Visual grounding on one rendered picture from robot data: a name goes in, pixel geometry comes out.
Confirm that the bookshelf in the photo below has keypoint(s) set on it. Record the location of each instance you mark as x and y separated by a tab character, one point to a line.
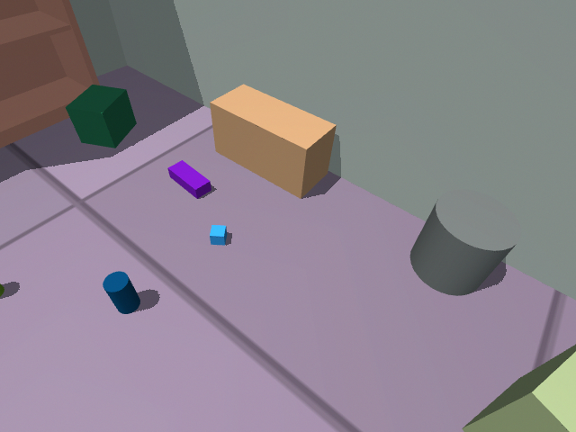
44	65

